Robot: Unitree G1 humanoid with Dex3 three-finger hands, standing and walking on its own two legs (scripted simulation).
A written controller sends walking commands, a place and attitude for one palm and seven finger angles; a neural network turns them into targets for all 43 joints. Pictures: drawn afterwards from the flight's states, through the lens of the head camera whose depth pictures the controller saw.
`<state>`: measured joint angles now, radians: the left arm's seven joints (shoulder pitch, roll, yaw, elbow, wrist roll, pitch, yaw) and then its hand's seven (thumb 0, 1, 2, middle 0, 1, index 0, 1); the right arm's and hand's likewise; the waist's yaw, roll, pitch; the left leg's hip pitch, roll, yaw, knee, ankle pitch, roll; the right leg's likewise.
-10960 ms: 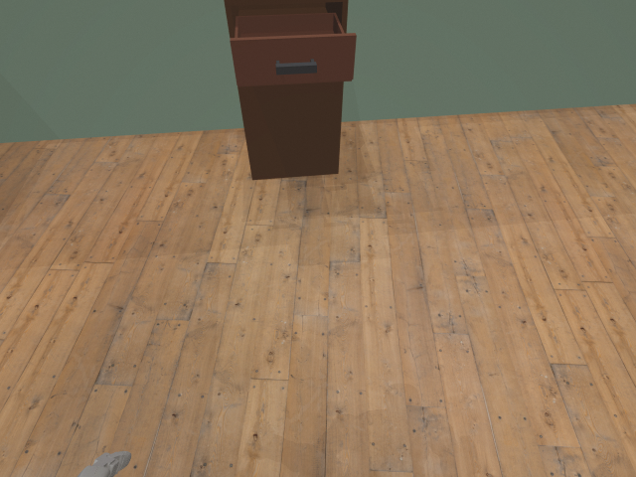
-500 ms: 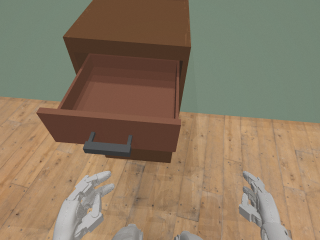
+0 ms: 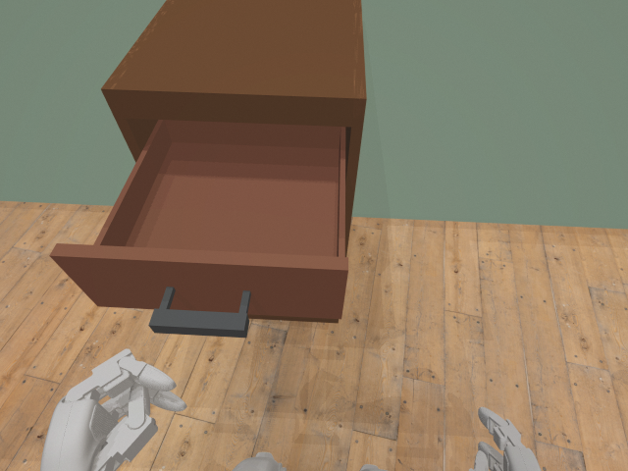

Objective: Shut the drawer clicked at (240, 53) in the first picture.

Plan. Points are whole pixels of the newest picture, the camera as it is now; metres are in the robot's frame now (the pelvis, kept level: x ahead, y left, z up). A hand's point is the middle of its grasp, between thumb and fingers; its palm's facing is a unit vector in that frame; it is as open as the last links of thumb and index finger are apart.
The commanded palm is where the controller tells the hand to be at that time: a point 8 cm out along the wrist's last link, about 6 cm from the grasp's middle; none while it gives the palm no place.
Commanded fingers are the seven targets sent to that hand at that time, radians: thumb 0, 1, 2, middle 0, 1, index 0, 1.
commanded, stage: raise the hand and make a fist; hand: left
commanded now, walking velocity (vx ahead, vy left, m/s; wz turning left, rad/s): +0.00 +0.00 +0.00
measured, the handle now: (204, 309) +0.33 +0.17 +0.00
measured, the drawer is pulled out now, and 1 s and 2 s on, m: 0.29 0.29 0.29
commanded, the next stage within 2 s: bring the fist close to the handle in 0.98 s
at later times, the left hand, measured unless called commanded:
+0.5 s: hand (175, 449) +0.14 +0.14 +0.09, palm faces -0.05 -1.00 +0.00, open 3.2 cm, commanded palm +0.11 +0.20 +0.10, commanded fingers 0.00 0.90 0.90 -1.40 -1.60 -1.40 -1.60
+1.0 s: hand (165, 430) +0.16 +0.14 +0.11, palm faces +0.05 -1.00 +0.01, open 3.3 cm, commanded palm +0.11 +0.18 +0.10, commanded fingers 0.00 0.90 0.90 -1.40 -1.60 -1.40 -1.60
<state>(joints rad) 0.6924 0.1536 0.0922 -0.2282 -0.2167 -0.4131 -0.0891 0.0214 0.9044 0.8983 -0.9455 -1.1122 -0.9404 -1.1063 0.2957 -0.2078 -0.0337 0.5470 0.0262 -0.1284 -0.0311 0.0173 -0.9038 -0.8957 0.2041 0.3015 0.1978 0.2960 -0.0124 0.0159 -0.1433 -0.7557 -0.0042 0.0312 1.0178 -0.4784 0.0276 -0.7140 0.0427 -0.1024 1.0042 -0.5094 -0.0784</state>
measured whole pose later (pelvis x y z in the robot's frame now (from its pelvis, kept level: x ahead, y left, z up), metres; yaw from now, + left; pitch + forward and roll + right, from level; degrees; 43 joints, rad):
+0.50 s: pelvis -0.02 +0.03 +0.00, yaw +1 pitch +9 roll -2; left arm 0.72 0.15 -0.17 -0.42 -0.09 -0.28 -0.05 0.02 0.90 0.90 -1.37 -1.57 -1.37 -1.57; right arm 0.24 -0.20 0.05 0.35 0.03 -0.08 0.00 0.01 -0.90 -0.90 0.21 0.30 0.20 0.30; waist 0.01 0.06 -0.14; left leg -0.74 -0.03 0.03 1.05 -0.48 0.08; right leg -0.68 0.02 -0.10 1.01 -0.50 -0.04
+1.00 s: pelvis +0.00 +0.02 +0.00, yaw +0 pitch +10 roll -2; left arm 0.82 0.14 -0.13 -0.49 -0.13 -0.32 0.01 0.02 0.90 0.90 -1.40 -1.60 -1.40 -1.60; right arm 0.29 -0.22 0.01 0.38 0.03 -0.10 0.01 0.02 -0.90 -0.90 0.20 0.30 0.20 0.30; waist -0.01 0.06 -0.16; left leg -0.71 -0.02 0.03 1.03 -0.49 0.06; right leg -0.65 0.03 -0.10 0.99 -0.51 -0.05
